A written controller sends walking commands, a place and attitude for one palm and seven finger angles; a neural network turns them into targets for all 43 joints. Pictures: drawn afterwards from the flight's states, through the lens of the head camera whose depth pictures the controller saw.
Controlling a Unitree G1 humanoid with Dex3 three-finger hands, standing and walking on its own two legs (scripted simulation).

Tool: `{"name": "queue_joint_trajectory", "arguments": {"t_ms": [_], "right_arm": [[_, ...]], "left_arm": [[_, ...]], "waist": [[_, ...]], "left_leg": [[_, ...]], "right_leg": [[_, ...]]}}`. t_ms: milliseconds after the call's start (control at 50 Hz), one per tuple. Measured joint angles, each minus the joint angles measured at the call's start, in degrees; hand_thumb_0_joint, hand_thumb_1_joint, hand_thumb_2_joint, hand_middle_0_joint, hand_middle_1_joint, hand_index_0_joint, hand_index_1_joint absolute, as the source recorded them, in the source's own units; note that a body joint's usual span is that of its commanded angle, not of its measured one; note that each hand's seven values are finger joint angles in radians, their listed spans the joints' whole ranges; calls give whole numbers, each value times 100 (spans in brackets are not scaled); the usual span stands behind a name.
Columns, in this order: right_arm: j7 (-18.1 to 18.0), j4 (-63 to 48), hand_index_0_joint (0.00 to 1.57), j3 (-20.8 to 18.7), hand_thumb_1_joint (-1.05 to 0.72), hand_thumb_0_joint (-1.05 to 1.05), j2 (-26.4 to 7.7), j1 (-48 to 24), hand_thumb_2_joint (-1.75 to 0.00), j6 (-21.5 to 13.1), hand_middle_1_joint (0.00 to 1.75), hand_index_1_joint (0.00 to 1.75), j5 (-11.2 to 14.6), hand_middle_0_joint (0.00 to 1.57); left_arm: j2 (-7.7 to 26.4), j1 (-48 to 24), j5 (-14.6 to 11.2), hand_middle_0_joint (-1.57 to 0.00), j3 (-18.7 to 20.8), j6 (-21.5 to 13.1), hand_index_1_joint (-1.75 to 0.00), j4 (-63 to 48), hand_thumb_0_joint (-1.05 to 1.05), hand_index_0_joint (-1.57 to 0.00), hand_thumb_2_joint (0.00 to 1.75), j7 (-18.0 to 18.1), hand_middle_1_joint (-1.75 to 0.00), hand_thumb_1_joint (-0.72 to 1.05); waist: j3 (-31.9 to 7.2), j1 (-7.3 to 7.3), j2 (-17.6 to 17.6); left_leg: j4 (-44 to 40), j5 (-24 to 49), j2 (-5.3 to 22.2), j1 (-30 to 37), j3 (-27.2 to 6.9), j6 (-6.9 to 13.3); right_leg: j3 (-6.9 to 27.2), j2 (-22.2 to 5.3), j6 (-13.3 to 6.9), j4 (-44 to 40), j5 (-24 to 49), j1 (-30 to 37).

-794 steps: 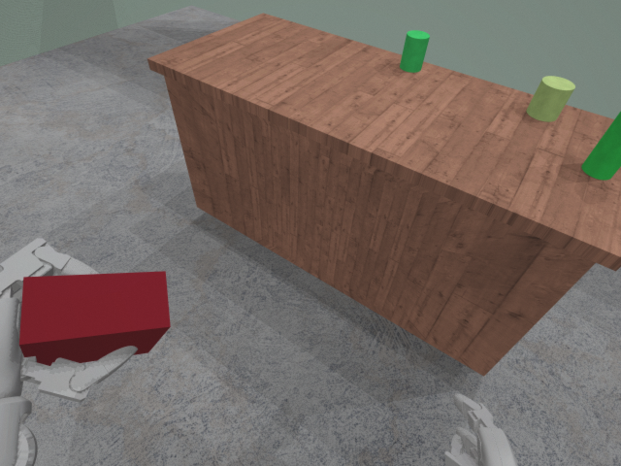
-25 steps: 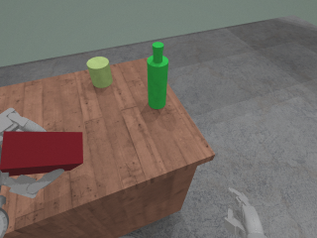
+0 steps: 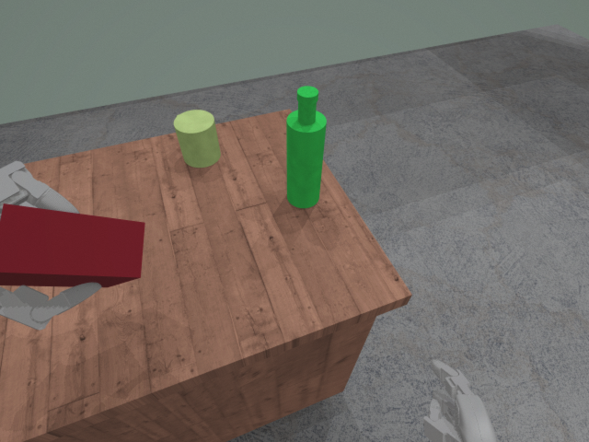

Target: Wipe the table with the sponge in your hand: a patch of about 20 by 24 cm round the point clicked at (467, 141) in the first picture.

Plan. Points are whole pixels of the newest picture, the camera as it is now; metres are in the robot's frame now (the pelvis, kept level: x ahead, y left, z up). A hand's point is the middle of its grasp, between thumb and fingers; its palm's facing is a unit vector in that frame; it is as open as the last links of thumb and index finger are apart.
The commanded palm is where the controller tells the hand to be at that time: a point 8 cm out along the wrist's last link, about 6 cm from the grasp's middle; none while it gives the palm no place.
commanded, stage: come to a stop and stand still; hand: left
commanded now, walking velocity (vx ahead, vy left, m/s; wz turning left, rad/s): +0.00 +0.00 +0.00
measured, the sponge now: (85, 255) +0.25 +0.24 +0.18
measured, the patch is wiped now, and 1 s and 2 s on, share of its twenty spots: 0.00 0.00 0.00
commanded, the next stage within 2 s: look again from close up in 1.18 s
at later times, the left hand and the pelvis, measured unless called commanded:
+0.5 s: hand (48, 276) +0.22 +0.26 +0.18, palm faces +0.36 -0.86 -0.37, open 9.8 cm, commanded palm +0.16 +0.30 +0.18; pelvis -0.01 +0.02 +0.00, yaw -2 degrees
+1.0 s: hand (26, 249) +0.25 +0.31 +0.17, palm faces +0.31 -0.85 -0.43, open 9.8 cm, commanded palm +0.19 +0.35 +0.18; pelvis +0.02 +0.08 +0.00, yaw -2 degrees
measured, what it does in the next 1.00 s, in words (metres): shifts its weight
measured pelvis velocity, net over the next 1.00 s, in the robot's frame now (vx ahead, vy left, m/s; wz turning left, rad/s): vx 0.02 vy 0.08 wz -0.03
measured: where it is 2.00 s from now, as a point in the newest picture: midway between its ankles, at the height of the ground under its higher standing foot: outside the picture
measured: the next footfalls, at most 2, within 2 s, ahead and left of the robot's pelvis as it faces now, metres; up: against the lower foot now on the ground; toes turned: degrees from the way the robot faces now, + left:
none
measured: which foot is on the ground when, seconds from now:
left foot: down 0.00-1.00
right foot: down 0.00-1.00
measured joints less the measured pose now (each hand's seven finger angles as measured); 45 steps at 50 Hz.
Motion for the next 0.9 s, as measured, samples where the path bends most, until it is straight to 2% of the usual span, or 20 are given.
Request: {"name": "queue_joint_trajectory", "arguments": {"t_ms": [40, 80, 120, 160, 220, 300, 360, 440, 540, 620, 740, 820, 900], "right_arm": [[35, 28, 20, 3, -90, 1, -135, -19, -90, 3, 30, 30, 41, 20], [93, -26, 20, -52, -90, 1, -280, 24, -90, 1, 30, 30, 110, 20], [136, -51, 20, -127, -90, 1, -404, 138, -90, -25, 30, 30, 169, 20], [134, 17, 20, -159, -90, 1, -448, 240, -90, -26, 30, 30, 201, 20], [45, 125, 20, -110, -90, 1, -352, 377, -90, -38, 30, 30, 150, 20], [-61, 185, 20, 16, -90, 1, -187, 341, -90, -89, 30, 30, 54, 20], [-68, 159, 20, 49, -90, 1, -117, 227, -90, -139, 30, 30, 43, 20], [-25, 74, 20, 73, -90, 1, -93, 91, -90, -216, 30, 30, 18, 20], [47, 38, 20, 120, -90, 1, -55, 79, -90, -208, 30, 30, 19, 20], [55, 47, 20, 181, -90, 1, 26, 133, -90, -135, 30, 30, 37, 20], [83, 83, 21, 243, -90, 1, 127, 77, -90, -167, 30, 30, 8, 20], [144, 32, 21, 218, -90, 1, 149, -58, -90, -220, 30, 30, -29, 20], [212, -64, 21, 165, -90, 1, 197, -194, -90, -165, 30, 30, -56, 20]], "left_arm": [[-24, -292, -193, -79, 273, -15, -133, 664, 0, -78, 101, 63, -133, -48], [-292, -180, -323, -79, 334, 109, -133, 938, 0, -78, 101, 160, -133, -48], [-657, 152, -352, -79, 82, 186, -133, 871, 0, -78, 101, 213, -133, -48], [-1014, 587, -314, -79, -357, 226, -133, 612, 0, -78, 101, 209, -133, -48], [-1285, 1046, -166, -79, -948, 251, -133, 238, 0, -78, 101, 140, -133, -48], [-1125, 993, -45, -79, -1098, 245, -133, -26, 0, -78, 101, 197, -133, -48], [-906, 692, -43, -79, -869, 211, -133, -130, 0, -78, 101, 289, -133, -48], [-733, 449, -92, -79, -478, 43, -133, -387, -1, -78, 101, 381, -133, -48], [-791, 697, -170, -79, -377, -141, -133, -494, 0, -78, 101, 345, -133, -48], [-917, 878, -135, -79, -526, -27, -133, -172, 0, -78, 102, 268, -133, -48], [-1051, 680, -35, -79, -639, 250, -133, -46, 0, -78, 102, 248, -133, -48], [-973, 533, -23, -79, -649, 183, -133, -531, -1, -78, 102, 278, -133, -48], [-751, 560, -36, -79, -494, 2, -133, -902, 0, -78, 102, 267, -133, -48]], "waist": [[-20, 17, 42], [-47, -56, 146], [-82, -110, 245], [-123, -114, 235], [-149, -79, -23], [-7, -57, -356], [85, -64, -419], [71, -122, -343], [-180, -171, -201], [-269, -133, -223], [23, -24, -376], [226, 3, -457], [262, -52, -499]], "left_leg": [[-119, 99, 2, 11, 98, -18], [-173, 138, -5, 35, 180, -7], [-138, 106, 1, 34, 193, 35], [-69, -46, -13, 29, 148, 96], [36, -284, -82, -3, -39, 156], [30, 20, -84, -5, -277, 120], [96, 47, -52, -15, -315, 38], [108, 26, -98, -23, -288, 89], [-35, 14, -242, 41, -187, 246], [-238, 46, -401, 160, -132, 375], [-283, 17, -556, 286, -172, 490], [-237, -28, -638, 316, -171, 533], [-314, -22, -756, 370, -102, 566]], "right_leg": [[92, -1, 3, 23, 53, -89], [170, -11, 67, 81, 59, -139], [193, 0, 124, 69, 59, -121], [215, 30, 139, -12, 89, -69], [213, 71, 85, -129, 154, -24], [147, 163, 40, -193, 226, 15], [135, 200, 100, -268, 278, 73], [165, 157, 151, -338, 318, 102], [268, 16, 254, -362, 279, 104], [332, -138, 349, -315, 213, 110], [300, -292, 457, -213, 74, 200], [302, -375, 509, -84, -22, 199], [421, -464, 412, 285, -330, 100]]}}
